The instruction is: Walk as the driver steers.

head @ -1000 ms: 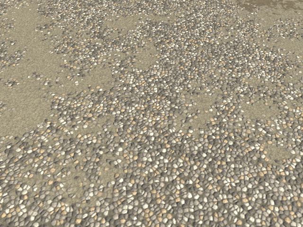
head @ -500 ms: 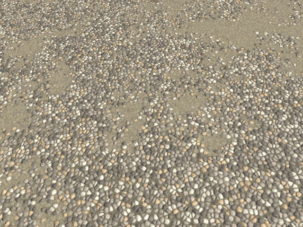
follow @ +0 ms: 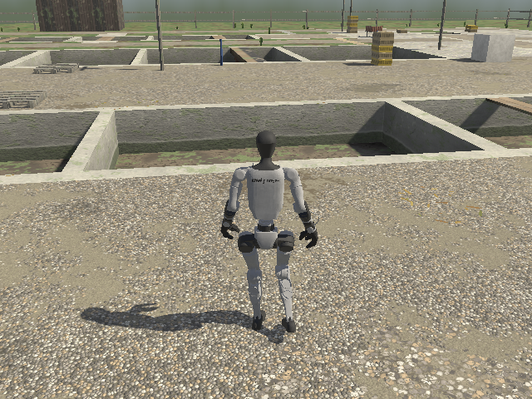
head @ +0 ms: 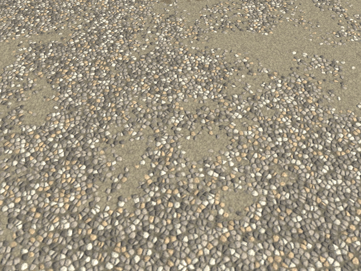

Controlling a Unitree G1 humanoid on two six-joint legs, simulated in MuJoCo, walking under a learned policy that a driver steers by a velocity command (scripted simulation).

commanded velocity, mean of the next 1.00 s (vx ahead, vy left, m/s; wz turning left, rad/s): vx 0.07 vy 0.00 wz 0.05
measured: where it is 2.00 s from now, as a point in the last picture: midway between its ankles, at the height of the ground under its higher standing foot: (216, 179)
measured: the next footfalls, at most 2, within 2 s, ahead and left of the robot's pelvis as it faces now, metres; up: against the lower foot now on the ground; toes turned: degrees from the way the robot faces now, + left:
right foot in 0.22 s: +0.16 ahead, -0.15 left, +0.00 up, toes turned +23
left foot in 0.62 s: +0.02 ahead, +0.06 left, +0.00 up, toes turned +14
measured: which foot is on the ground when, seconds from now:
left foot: down 0.00-0.24, up 0.26-0.60, down 0.62-1.00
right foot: up 0.00-0.20, down 0.22-0.64, up 0.66-1.00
